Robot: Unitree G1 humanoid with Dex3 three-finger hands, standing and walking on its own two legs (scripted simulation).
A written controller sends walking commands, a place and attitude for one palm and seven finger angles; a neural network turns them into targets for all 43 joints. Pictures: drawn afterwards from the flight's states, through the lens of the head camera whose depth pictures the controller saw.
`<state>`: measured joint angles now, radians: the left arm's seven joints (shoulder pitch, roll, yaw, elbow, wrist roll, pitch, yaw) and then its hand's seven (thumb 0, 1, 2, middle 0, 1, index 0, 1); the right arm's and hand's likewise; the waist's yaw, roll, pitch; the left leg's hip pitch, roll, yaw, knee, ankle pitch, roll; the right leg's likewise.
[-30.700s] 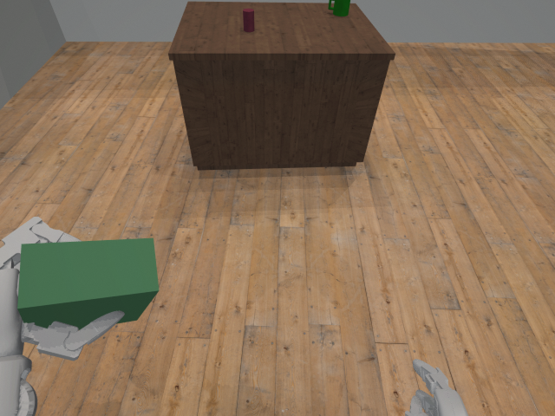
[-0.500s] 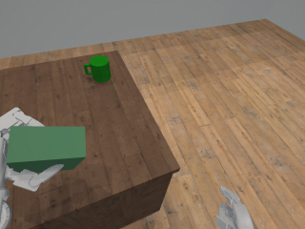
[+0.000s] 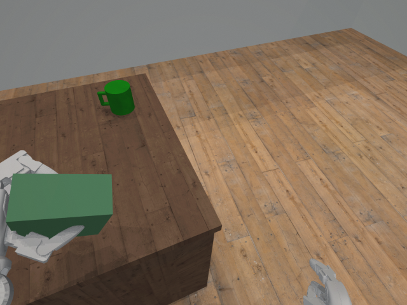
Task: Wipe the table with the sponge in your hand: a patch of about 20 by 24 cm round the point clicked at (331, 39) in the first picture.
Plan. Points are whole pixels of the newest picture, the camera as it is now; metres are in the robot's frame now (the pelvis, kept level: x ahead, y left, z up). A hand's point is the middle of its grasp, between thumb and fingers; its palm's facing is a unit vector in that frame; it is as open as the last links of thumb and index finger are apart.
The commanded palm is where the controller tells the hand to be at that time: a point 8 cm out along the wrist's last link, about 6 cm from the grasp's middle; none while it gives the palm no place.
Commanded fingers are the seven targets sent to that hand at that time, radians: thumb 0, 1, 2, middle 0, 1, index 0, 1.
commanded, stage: shuffle to correct the standing spot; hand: left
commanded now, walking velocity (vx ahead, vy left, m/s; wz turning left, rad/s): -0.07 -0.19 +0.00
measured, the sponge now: (77, 209) +0.23 +0.21 +0.14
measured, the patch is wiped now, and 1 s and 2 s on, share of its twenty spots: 0.00 0.00 0.00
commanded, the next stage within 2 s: none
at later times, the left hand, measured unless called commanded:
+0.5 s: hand (23, 217) +0.20 +0.26 +0.17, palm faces +0.33 -0.87 -0.37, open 9.8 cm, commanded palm +0.14 +0.30 +0.18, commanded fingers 0.00 0.10 1.30 -1.20 -1.60 -1.20 -1.60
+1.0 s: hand (36, 208) +0.21 +0.25 +0.17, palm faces +0.32 -0.86 -0.39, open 9.8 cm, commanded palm +0.15 +0.29 +0.18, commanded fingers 0.00 0.10 1.30 -1.20 -1.60 -1.20 -1.60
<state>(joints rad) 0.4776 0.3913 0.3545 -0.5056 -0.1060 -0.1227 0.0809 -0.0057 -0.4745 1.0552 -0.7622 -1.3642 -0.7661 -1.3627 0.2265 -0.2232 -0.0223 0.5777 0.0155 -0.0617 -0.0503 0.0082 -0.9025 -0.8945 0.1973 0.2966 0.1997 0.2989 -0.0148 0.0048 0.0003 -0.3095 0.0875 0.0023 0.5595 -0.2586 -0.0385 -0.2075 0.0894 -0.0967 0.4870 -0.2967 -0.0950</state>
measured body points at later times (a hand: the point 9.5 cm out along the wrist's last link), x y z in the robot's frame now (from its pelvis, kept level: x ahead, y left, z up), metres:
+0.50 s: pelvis -0.01 +0.02 +0.00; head +0.00 +0.03 +0.45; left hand +0.18 +0.30 +0.19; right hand +0.15 -0.22 -0.08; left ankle +0.02 +0.15 -0.73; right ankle -0.02 -0.05 -0.73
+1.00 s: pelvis -0.01 +0.01 +0.00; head +0.01 +0.02 +0.45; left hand +0.19 +0.29 +0.19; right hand +0.16 -0.23 -0.08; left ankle +0.02 +0.15 -0.73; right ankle -0.02 -0.05 -0.73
